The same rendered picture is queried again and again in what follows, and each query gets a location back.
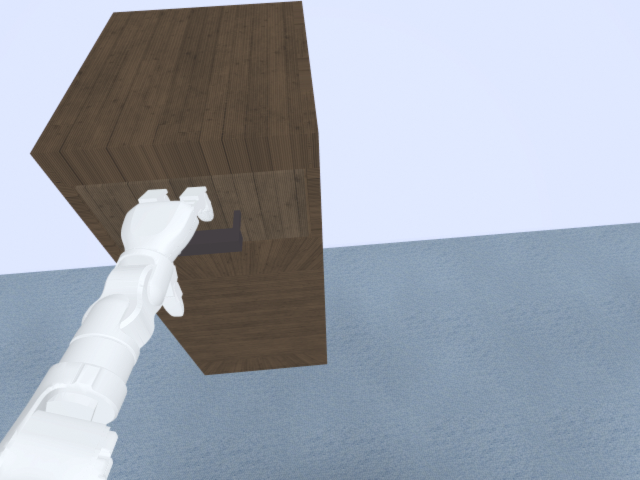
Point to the drawer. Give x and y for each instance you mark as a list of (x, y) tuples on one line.
[(272, 203)]

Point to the left robot hand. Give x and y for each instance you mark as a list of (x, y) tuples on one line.
[(165, 226)]

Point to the left robot upper arm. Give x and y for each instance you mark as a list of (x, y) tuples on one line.
[(56, 447)]

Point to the handle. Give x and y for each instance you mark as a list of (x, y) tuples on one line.
[(217, 240)]

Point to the cabinet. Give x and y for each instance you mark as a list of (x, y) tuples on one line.
[(202, 91)]

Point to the robot left forearm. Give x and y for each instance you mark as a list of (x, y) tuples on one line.
[(89, 382)]

